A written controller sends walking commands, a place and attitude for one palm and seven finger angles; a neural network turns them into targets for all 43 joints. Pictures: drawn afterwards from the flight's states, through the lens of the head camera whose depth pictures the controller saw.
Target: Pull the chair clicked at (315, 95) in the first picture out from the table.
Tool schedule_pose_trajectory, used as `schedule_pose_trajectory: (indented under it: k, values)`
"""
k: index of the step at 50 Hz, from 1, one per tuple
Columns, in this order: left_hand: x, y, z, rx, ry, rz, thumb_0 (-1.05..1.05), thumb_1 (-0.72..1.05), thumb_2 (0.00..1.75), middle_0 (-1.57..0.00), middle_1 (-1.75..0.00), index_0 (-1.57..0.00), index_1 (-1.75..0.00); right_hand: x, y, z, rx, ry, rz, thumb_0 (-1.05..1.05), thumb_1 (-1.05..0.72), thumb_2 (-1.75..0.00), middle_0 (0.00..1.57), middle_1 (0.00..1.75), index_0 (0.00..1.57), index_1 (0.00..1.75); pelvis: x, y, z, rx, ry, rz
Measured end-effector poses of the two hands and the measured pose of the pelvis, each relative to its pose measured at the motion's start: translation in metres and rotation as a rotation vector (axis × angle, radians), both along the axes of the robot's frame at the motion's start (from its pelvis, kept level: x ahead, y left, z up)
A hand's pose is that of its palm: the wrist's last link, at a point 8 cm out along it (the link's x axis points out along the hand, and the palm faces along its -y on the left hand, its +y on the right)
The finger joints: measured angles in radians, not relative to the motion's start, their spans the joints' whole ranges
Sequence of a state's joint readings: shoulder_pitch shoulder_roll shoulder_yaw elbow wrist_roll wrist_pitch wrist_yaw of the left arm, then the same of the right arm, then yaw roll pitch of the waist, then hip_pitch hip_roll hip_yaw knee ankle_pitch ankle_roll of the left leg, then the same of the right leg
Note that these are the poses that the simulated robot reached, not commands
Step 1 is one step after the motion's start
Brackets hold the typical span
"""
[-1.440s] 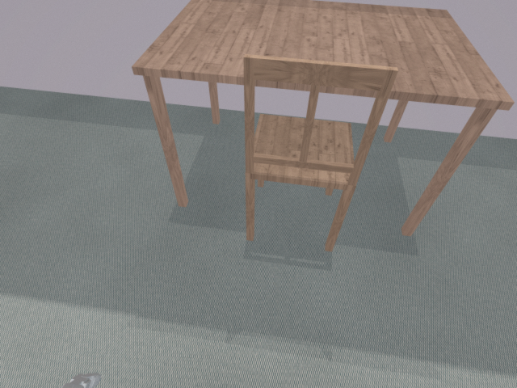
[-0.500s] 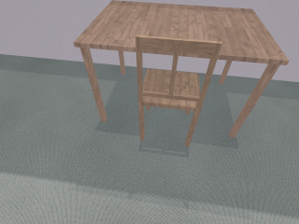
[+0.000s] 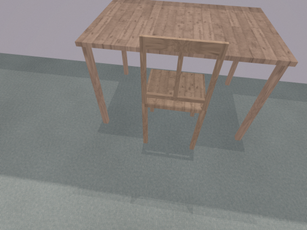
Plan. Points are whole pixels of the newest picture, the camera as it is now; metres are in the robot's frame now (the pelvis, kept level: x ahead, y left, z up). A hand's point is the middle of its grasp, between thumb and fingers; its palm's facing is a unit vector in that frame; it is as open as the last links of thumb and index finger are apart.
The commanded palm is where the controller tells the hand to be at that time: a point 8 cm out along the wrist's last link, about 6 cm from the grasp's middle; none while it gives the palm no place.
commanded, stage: walk to a spot facing it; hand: left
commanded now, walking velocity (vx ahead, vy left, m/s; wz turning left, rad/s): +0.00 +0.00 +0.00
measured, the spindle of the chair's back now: (178, 76) +0.86 -0.08 -0.11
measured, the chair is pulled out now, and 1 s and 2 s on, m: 0.00 0.00 0.00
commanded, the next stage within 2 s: none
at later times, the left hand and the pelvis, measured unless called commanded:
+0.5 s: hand out of the picture +0.06 +0.19 -0.18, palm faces -0.13 -0.95 -0.28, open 7.3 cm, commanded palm none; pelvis -0.02 -0.02 -0.03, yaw -9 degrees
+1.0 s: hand out of the picture +0.11 +0.22 -0.18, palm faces -0.34 -0.91 -0.25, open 7.3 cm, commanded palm none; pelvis -0.04 +0.03 -0.01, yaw -26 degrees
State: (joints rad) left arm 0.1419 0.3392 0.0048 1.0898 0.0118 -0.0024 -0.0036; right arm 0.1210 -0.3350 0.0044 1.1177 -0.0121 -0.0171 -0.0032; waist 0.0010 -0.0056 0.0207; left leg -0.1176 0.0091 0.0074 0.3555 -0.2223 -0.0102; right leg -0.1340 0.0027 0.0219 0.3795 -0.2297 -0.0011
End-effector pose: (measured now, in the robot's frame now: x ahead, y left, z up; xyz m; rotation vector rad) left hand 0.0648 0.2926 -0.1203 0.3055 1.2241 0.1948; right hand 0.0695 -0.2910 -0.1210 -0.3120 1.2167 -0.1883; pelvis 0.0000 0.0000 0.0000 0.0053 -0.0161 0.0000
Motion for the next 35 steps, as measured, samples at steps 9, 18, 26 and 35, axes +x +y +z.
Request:
schedule_pose_trajectory:
  k: [9,18,26,35]
  values:
    - [-0.001,0.001,0.000,0.000,0.002,0.000,0.00,0.91,0.90,-0.20,-0.30,-0.21,-0.30,0.003,0.001,0.001,0.000,-0.010,-0.001,0.01,-0.90,-0.90,0.20,0.30,0.20,0.30,0.000,0.001,0.000,0.000,-0.002,-0.010]
    - [-0.002,-0.015,-0.013,-0.016,0.047,-0.047,0.00,0.91,0.90,-0.20,-0.30,-0.20,-0.30,-0.015,0.011,-0.011,0.031,-0.062,-0.093,0.00,-0.90,-0.90,0.20,0.30,0.20,0.30,-0.009,-0.002,-0.010,0.016,0.004,-0.100]
    - [-0.010,-0.059,-0.026,-0.053,0.045,-0.097,0.00,0.91,0.90,-0.20,-0.30,-0.20,-0.30,-0.060,0.012,-0.044,0.107,-0.011,-0.194,0.00,-0.90,-0.90,0.20,0.30,0.20,0.30,-0.021,-0.017,-0.026,0.016,-0.011,-0.165]
    - [-0.026,-0.074,-0.016,-0.092,0.104,-0.143,0.00,0.91,0.90,-0.20,-0.30,-0.21,-0.30,-0.079,0.018,-0.023,0.113,-0.039,-0.286,0.01,-0.91,-0.90,0.20,0.30,0.20,0.30,-0.031,-0.011,-0.007,0.034,0.028,-0.266]
